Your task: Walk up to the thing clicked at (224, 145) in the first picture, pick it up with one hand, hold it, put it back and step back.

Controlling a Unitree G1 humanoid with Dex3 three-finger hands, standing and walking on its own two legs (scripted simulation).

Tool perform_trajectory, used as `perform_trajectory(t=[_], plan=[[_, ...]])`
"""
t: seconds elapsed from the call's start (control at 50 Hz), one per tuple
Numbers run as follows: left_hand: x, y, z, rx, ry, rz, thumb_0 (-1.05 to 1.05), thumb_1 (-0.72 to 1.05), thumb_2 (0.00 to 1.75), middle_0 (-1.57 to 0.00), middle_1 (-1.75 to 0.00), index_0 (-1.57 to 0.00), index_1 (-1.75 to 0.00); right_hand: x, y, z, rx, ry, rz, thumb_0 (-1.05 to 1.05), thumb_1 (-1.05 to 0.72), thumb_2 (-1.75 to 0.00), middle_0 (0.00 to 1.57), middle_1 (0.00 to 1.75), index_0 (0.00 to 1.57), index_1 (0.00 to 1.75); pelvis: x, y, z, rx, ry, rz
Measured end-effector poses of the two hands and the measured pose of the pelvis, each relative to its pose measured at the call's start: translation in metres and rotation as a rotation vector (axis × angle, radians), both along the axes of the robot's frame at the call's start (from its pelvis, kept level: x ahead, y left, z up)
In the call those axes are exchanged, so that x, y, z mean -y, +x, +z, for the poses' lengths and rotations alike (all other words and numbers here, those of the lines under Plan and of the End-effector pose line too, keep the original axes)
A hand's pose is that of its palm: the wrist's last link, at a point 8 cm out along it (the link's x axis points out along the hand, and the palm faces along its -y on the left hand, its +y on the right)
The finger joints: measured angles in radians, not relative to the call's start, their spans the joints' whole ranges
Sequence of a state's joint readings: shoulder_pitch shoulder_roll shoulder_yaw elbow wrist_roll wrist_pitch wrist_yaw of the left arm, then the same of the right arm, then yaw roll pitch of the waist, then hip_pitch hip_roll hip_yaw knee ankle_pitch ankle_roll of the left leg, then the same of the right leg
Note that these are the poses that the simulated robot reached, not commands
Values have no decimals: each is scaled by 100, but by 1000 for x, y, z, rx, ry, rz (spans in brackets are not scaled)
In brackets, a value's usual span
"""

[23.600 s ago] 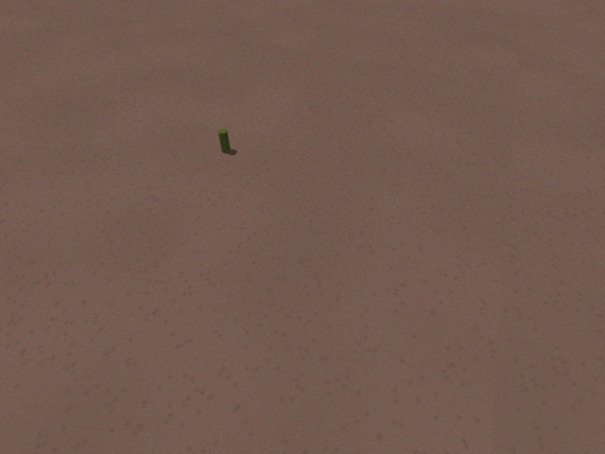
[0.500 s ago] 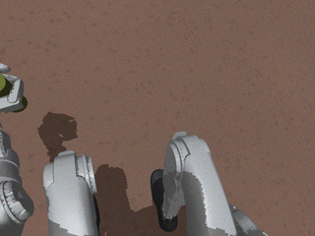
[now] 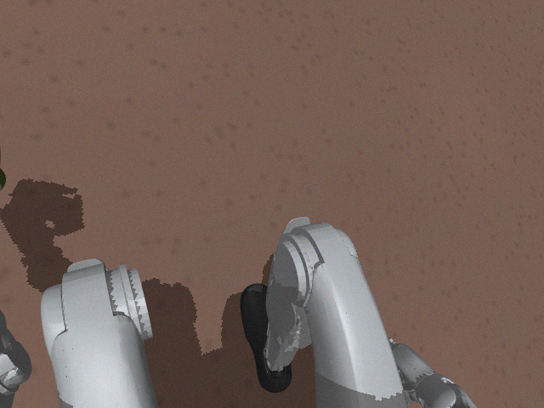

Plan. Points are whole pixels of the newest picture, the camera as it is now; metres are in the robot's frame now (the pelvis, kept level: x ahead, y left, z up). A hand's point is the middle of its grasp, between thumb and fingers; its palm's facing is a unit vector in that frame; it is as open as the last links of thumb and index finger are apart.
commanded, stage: lower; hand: left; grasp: from the side
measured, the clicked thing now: out of the picture +0.46 +0.31 -0.14
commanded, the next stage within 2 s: loosen in 1.32 s
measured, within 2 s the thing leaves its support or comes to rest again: rests again in 1.14 s
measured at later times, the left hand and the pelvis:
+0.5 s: hand out of the picture +0.47 +0.29 -0.17, palm faces +0.38 -0.93 -0.03, open 6.4 cm; pelvis +0.00 +0.01 -0.01, yaw -3 degrees
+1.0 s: hand out of the picture +0.46 +0.29 -0.19, palm faces +0.39 -0.92 -0.03, open 6.5 cm; pelvis -0.01 +0.01 -0.01, yaw -5 degrees
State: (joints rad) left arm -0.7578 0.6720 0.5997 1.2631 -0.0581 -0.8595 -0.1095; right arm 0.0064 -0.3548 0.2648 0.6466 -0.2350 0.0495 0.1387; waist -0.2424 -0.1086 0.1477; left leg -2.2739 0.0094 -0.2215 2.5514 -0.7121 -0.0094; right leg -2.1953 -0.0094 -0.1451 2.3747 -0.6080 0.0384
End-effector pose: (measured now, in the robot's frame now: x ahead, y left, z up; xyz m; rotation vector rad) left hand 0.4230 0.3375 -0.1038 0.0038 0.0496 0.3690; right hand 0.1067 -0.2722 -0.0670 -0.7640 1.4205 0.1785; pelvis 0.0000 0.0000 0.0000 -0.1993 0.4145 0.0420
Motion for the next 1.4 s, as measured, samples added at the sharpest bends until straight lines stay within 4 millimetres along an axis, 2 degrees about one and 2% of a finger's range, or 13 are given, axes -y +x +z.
perform_trajectory(t=[0.12,0.32,0.54,1.02,1.4], plan=[[0,1,-10,-8,-1,-2,3,1,114,-91,-108,-95,-112,-2,0,1,-5,-10,23,0,-91,-91,20,30,21,30,-2,-1,-3,17,-10,-5],[6,0,-43,-37,-9,4,3,1,114,-91,-108,-95,-112,-8,-2,7,-33,-43,86,0,-92,-91,20,30,21,30,-4,-4,-8,53,-34,-20],[5,6,-62,-40,11,8,3,1,114,-91,-108,-95,-112,-9,-1,13,-71,-86,154,0,-92,-91,20,30,21,30,-7,-4,-11,82,-61,-31],[9,1,-85,-44,-3,27,3,1,114,-90,-110,-95,-113,-21,7,24,-67,-133,264,0,-91,-90,20,30,21,30,-12,-10,-14,144,-102,-54],[14,1,-96,-44,2,1,3,1,114,-90,-110,-95,-113,-25,13,30,-70,-166,308,-1,-91,-90,20,30,21,30,-15,-11,-15,164,-124,-64]])
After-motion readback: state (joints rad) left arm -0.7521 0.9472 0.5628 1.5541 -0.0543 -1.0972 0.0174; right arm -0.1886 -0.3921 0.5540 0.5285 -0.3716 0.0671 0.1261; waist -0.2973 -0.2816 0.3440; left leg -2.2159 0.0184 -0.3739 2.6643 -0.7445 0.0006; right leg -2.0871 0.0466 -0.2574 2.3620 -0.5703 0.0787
